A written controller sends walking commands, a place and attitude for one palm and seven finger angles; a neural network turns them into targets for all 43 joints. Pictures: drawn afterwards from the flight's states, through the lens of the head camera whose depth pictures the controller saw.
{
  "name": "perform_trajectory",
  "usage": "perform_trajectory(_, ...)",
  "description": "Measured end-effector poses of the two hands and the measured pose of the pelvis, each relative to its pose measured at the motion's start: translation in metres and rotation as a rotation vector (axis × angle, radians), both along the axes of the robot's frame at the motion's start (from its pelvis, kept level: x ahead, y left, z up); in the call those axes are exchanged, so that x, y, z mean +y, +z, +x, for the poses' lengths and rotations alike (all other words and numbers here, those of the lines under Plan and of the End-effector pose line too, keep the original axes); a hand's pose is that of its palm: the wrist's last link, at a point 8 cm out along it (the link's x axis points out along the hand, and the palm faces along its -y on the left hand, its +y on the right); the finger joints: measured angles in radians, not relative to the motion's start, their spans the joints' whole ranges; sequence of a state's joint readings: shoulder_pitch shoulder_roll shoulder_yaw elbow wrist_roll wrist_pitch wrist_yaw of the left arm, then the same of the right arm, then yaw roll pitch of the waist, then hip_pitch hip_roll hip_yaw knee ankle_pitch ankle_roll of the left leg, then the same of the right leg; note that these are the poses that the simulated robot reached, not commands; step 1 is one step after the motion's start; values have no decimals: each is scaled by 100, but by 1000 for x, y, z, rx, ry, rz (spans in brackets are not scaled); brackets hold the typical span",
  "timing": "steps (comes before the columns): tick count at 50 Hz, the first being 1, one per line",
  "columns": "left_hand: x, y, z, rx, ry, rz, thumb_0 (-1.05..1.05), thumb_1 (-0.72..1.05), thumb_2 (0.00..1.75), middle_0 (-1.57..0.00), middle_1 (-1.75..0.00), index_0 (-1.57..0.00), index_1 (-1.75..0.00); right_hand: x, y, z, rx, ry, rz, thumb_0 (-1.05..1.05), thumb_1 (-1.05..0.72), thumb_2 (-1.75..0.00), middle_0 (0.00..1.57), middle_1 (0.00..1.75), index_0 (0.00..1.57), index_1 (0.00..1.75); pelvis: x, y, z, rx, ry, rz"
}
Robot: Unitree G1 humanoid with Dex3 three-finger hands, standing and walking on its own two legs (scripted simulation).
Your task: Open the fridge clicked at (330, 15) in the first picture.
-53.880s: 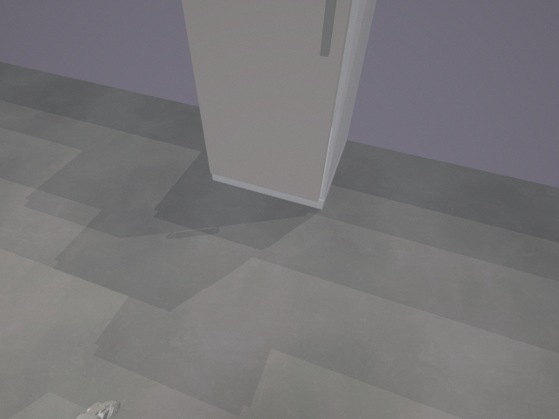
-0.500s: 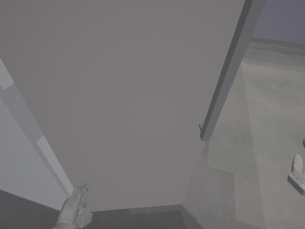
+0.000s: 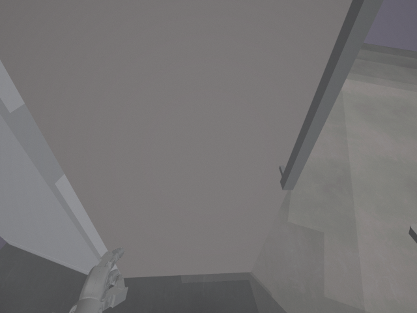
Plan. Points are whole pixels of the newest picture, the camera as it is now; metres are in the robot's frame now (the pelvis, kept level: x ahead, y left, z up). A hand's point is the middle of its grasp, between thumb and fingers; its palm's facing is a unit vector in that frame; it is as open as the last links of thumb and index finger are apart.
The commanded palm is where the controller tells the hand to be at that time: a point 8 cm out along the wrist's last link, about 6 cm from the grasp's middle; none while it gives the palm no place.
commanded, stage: step back with the hand held close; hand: right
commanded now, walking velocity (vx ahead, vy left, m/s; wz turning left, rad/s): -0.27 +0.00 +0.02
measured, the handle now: (313, 105) +0.42 -0.17 +0.22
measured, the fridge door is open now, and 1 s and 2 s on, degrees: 69 69 69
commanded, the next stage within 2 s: stop stepping back and stand still in 1.04 s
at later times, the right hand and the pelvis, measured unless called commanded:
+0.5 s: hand out of the picture +0.13 -0.29 +0.15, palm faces +0.45 +0.77 -0.46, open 7.4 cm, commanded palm +0.07 -0.32 +0.17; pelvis -0.07 -0.02 -0.01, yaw +0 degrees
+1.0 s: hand out of the picture +0.06 -0.32 +0.17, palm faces +0.44 +0.82 -0.37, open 7.4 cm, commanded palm +0.00 -0.35 +0.17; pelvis -0.15 -0.05 -0.01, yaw +2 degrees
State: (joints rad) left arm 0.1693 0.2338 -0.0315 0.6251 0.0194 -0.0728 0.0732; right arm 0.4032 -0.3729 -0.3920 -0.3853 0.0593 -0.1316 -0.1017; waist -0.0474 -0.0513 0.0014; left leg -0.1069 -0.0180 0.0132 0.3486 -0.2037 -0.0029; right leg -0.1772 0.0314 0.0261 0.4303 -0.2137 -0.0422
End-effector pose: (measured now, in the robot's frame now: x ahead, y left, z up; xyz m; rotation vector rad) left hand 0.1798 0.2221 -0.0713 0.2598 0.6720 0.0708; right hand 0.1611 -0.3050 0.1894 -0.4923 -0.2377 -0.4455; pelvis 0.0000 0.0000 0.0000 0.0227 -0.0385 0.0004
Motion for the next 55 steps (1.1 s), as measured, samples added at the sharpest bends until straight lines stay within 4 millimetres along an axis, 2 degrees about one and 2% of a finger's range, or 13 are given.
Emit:
perform_trajectory(5, 8, 2, -9, 12, 54, 11, 1, 91, 90, -20, -30, -21, -30, 4, -13, -1, 79, 53, -13, 1, -89, -89, 21, 30, 21, 30, -6, -1, -10, 37, 12, -2)
perform_trajectory(11, 11, 1, -32, 37, 106, 31, 1, 91, 90, -20, -30, -21, -30, 1, -22, -19, 139, 90, -34, 2, -89, -89, 21, 30, 21, 31, -12, -3, -24, 50, 17, -4)
perform_trajectory(20, 0, -1, -69, 28, 93, 50, 1, 91, 90, -20, -30, -21, -30, -18, -14, -56, 23, 43, -74, 2, -89, -89, 21, 30, 21, 31, -19, -10, -56, 35, 8, 8)
perform_trajectory(30, -10, -8, -102, 35, 58, 61, 1, 91, 90, -20, -30, -21, -30, -23, -24, -90, -32, 33, -63, 2, -89, -89, 21, 30, 21, 31, -24, -18, -86, 34, -23, 21)
perform_trajectory(35, -15, -9, -121, 54, 67, 107, 1, 91, 90, -20, -30, -21, -30, -31, -27, -103, -94, 73, -49, 2, -89, -89, 21, 30, 21, 31, -36, -24, -98, 24, -24, 42)
perform_trajectory(38, -23, -7, -131, 46, 69, 121, 1, 91, 90, -20, -30, -21, -30, -42, -22, -108, -115, 70, -80, 2, -89, -89, 21, 30, 21, 31, -43, -24, -107, 22, -40, 78)
perform_trajectory(44, -47, 5, -146, 50, 50, 70, 2, 91, 90, -20, -30, -21, -30, -64, 3, -128, -168, 35, -110, 2, -89, -89, 21, 30, 21, 31, -48, -8, -121, 78, -25, 107)
perform_trajectory(49, -61, 9, -151, 20, 16, 41, 1, 90, 90, -20, -30, -21, -30, -57, -6, -140, -134, 70, -33, 1, -89, -89, 20, 30, 21, 30, -51, -5, -141, 132, 12, 92)
perform_trajectory(52, -61, -1, -157, -17, 13, 30, 1, 90, 90, -20, -30, -21, -30, -44, -17, -145, -122, 141, -55, 1, -89, -90, 20, 30, 21, 30, -51, -20, -162, 135, 88, 24)
perform_trajectory(55, -59, -8, -177, -6, 67, 46, 1, 90, 90, -20, -30, -21, -30, -37, -19, -145, -125, 233, -51, 2, -89, -89, 21, 30, 21, 31, -61, -24, -172, 88, 115, 58)
